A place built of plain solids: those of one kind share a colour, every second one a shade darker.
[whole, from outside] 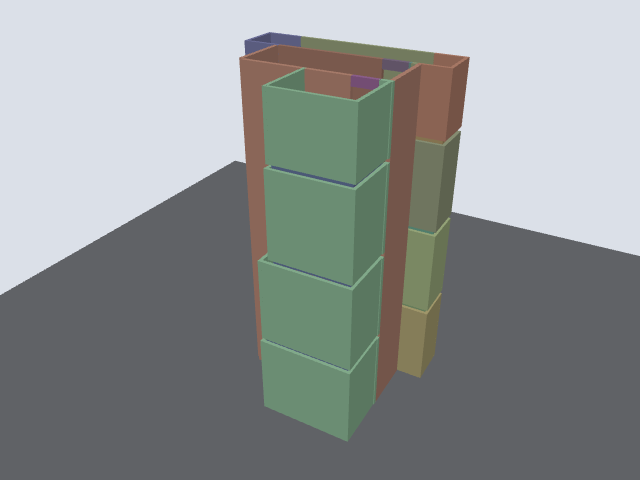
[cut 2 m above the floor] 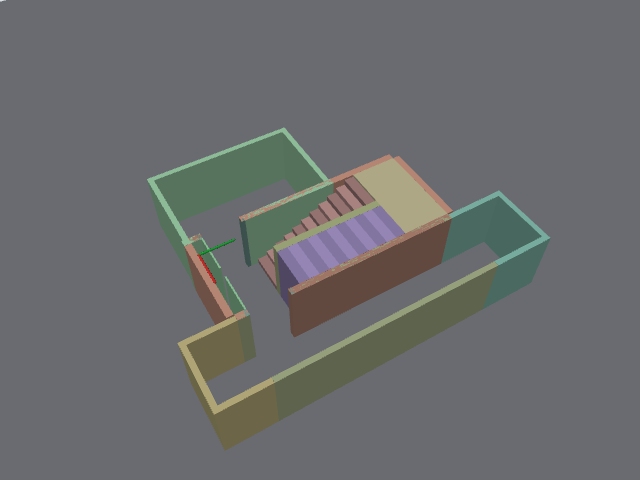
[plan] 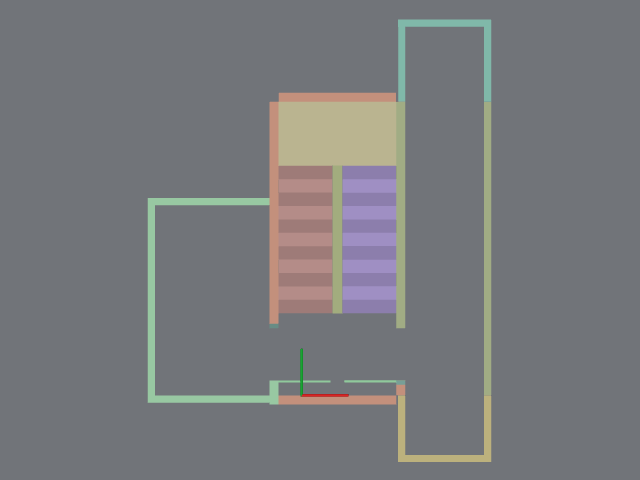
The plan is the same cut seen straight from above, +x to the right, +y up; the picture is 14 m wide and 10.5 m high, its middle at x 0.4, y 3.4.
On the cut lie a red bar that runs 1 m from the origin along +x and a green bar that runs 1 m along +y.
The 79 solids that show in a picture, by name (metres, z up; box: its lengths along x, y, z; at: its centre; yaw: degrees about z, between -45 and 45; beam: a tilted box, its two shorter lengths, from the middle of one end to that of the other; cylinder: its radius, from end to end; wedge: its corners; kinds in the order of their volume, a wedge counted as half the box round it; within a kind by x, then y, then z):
{
 "wall_shaft_1": {"box": [0.2, 0.33, 15.63], "at": [-0.61, 0.17, 7.76]},
 "wall_shaft_2": {"box": [0.2, 4.95, 15.63], "at": [-0.61, 3.95, 7.76]},
 "wall_shaft_3": {"box": [2.57, 0.2, 15.63], "at": [0.78, -0.1, 7.76]},
 "wall_shaft_4": {"box": [2.57, 0.2, 15.63], "at": [0.78, 6.52, 7.76]},
 "wall_shaft_5": {"box": [0.2, 0.33, 15.63], "at": [2.17, 0.17, 7.76]},
 "wall_shaft_6": {"box": [0.2, 4.95, 15.63], "at": [2.17, 3.95, 7.76]},
 "wall_lift_1": {"box": [0.16, 3.76, 2.95], "at": [-3.29, 1.72, 14.1]},
 "wall_lift_2": {"box": [0.16, 3.86, 4.03], "at": [-3.29, 1.77, 10.42]},
 "wall_lift_3": {"box": [0.16, 4.38, 4.03], "at": [-3.29, 2.03, 6.19]},
 "wall_lift_4": {"box": [0.16, 4.48, 4.03], "at": [-3.29, 2.08, 1.96]},
 "wall_lift_5": {"box": [2.82, 0.16, 4.03], "at": [-1.96, -0.08, 1.96]},
 "wall_lift_6": {"box": [2.82, 0.16, 4.03], "at": [-1.96, -0.08, 6.19]},
 "wall_lift_7": {"box": [2.82, 0.16, 4.03], "at": [-1.96, -0.08, 10.42]},
 "wall_lift_8": {"box": [2.82, 0.16, 2.95], "at": [-1.96, -0.08, 14.1]},
 "wall_lift_9": {"box": [2.82, 0.16, 2.95], "at": [-1.96, 3.52, 14.1]},
 "wall_lift_10": {"box": [2.82, 0.16, 4.03], "at": [-1.96, 4.14, 6.19]},
 "wall_lift_11": {"box": [2.82, 0.16, 4.03], "at": [-1.96, 4.24, 1.96]},
 "wall_lift_12": {"box": [0.2, 0.53, 4.03], "at": [-0.61, 0.07, 1.96]},
 "wall_lift_13": {"box": [0.2, 0.53, 4.03], "at": [-0.61, 0.07, 6.19]},
 "wall_lift_14": {"box": [0.2, 0.53, 4.03], "at": [-0.61, 0.07, 10.42]},
 "wall_lift_15": {"box": [0.2, 0.53, 2.95], "at": [-0.61, 0.07, 14.1]},
 "wall_lift_16": {"box": [0.2, 2.89, 4.03], "at": [-0.61, 2.91, 1.96]},
 "tread_u0b_1": {"box": [1.18, 0.3, 4.1], "at": [1.48, 1.95, 2.0]},
 "tread_u0b_2": {"box": [1.18, 0.3, 3.92], "at": [1.48, 2.24, 1.91]},
 "tread_u0b_3": {"box": [1.18, 0.3, 3.75], "at": [1.48, 2.53, 1.82]},
 "tread_u0b_4": {"box": [1.18, 0.3, 3.57], "at": [1.48, 2.83, 1.74]},
 "tread_u0b_5": {"box": [1.18, 0.3, 3.4], "at": [1.48, 3.12, 1.65]},
 "tread_u0b_6": {"box": [1.18, 0.3, 3.22], "at": [1.48, 3.41, 1.56]},
 "tread_u0b_7": {"box": [1.18, 0.3, 3.04], "at": [1.48, 3.7, 1.47]},
 "tread_u0b_8": {"box": [1.18, 0.3, 2.87], "at": [1.48, 4.0, 1.38]},
 "tread_u0b_9": {"box": [1.18, 0.3, 2.69], "at": [1.48, 4.29, 1.3]},
 "tread_u0b_10": {"box": [1.18, 0.3, 2.52], "at": [1.48, 4.58, 1.21]},
 "tread_u0b_11": {"box": [1.18, 0.3, 2.34], "at": [1.48, 4.88, 1.12]},
 "wall_corr_1": {"box": [0.2, 0.33, 4.03], "at": [2.17, 0.17, 1.96]},
 "wall_corr_2": {"box": [0.2, 4.95, 4.03], "at": [2.17, 3.95, 1.96]},
 "wall_corr_3": {"box": [0.16, 6.42, 4.03], "at": [4.07, 3.21, 1.96]},
 "wall_corr_4": {"box": [0.16, 6.42, 2.95], "at": [4.07, 3.21, 14.1]},
 "block_spine_1": {"box": [0.22, 3.24, 13.78], "at": [0.78, 3.41, 6.84]},
 "floor_1": {"box": [2.58, 1.4, 2.16], "at": [0.78, 5.72, 1.03]},
 "floor_lift_1": {"box": [2.5, 3.44, 0.25], "at": [-1.96, 1.72, 12.55]},
 "floor_lift_2": {"box": [2.5, 3.54, 0.25], "at": [-1.96, 1.77, 8.33]},
 "floor_lift_3": {"box": [2.5, 4.06, 0.25], "at": [-1.96, 2.03, 4.1]},
 "tread_u0a_1": {"box": [1.18, 0.3, 0.23], "at": [0.08, 1.95, 0.06]},
 "tread_u0a_2": {"box": [1.18, 0.3, 0.4], "at": [0.08, 2.24, 0.15]},
 "tread_u0a_3": {"box": [1.18, 0.3, 0.58], "at": [0.08, 2.53, 0.24]},
 "tread_u0a_4": {"box": [1.18, 0.3, 0.75], "at": [0.08, 2.83, 0.33]},
 "tread_u0a_5": {"box": [1.18, 0.3, 0.93], "at": [0.08, 3.12, 0.42]},
 "tread_u0a_6": {"box": [1.18, 0.3, 1.11], "at": [0.08, 3.41, 0.5]},
 "tread_u0a_7": {"box": [1.18, 0.3, 1.28], "at": [0.08, 3.7, 0.59]},
 "tread_u0a_8": {"box": [1.18, 0.3, 1.46], "at": [0.08, 4.0, 0.68]},
 "tread_u0a_9": {"box": [1.18, 0.3, 1.63], "at": [0.08, 4.29, 0.77]},
 "tread_u0a_10": {"box": [1.18, 0.3, 1.81], "at": [0.08, 4.58, 0.86]},
 "tread_u0a_11": {"box": [1.18, 0.3, 1.99], "at": [0.08, 4.88, 0.94]},
 "wall_corr0b_1": {"box": [0.16, 1.8, 4.03], "at": [2.19, 7.32, 1.96]},
 "wall_corr0b_2": {"box": [2.04, 0.16, 4.03], "at": [3.13, 8.14, 1.96]},
 "wall_corr0b_3": {"box": [0.16, 1.8, 4.03], "at": [4.07, 7.32, 1.96]},
 "wall_corr0a_1": {"box": [0.16, 1.46, 4.03], "at": [2.19, -0.73, 1.96]},
 "wall_corr0a_2": {"box": [2.04, 0.16, 4.03], "at": [3.13, -1.38, 1.96]},
 "wall_corr0a_3": {"box": [0.16, 1.46, 4.03], "at": [4.07, -0.73, 1.96]},
 "wall_corr1a_1": {"box": [0.16, 1.46, 4.03], "at": [2.19, -0.73, 6.19]},
 "wall_corr1a_2": {"box": [2.04, 0.16, 4.03], "at": [3.13, -1.38, 6.19]},
 "wall_corr1a_3": {"box": [0.16, 1.46, 4.03], "at": [4.07, -0.73, 6.19]},
 "wall_corr2a_1": {"box": [0.16, 1.46, 4.03], "at": [2.19, -0.73, 10.42]},
 "wall_corr2a_2": {"box": [2.04, 0.16, 4.03], "at": [3.13, -1.38, 10.42]},
 "wall_corr2a_3": {"box": [0.16, 1.46, 4.03], "at": [4.07, -0.73, 10.42]},
 "wall_corr3b_1": {"box": [0.16, 1.8, 2.95], "at": [2.19, 7.32, 14.1]},
 "wall_corr3b_2": {"box": [2.04, 0.16, 2.95], "at": [3.13, 8.14, 14.1]},
 "wall_corr3b_3": {"box": [0.16, 1.8, 2.95], "at": [4.07, 7.32, 14.1]},
 "wall_corr3a_1": {"box": [0.16, 1.46, 2.95], "at": [2.19, -0.73, 14.1]},
 "wall_corr3a_2": {"box": [2.04, 0.16, 2.95], "at": [3.13, -1.38, 14.1]},
 "wall_corr3a_3": {"box": [0.16, 1.46, 2.95], "at": [4.07, -0.73, 14.1]},
 "floor_corr2a_1": {"box": [1.72, 1.3, 0.25], "at": [3.13, -0.65, 8.33]},
 "floor_corr3a_1": {"box": [1.72, 1.3, 0.25], "at": [3.13, -0.65, 12.55]},
 "leaf_1": {"box": [1.14, 0.05, 2.07], "at": [0.06, 0.31, 1.04]},
 "leaf_2": {"box": [1.14, 0.05, 2.07], "at": [1.5, 0.31, 1.04]},
 "jamb_1": {"box": [0.2, 0.1, 4.03], "at": [-0.61, 1.52, 1.96]},
 "jamb_2": {"box": [0.2, 0.1, 4.03], "at": [2.17, 0.28, 1.96]},
 "wallover_corr_1": {"box": [0.2, 1.14, 0.4], "at": [2.17, 0.9, 15.38]},
 "wallover_lift_1": {"box": [0.2, 1.14, 0.4], "at": [-0.61, 0.9, 15.38]}
}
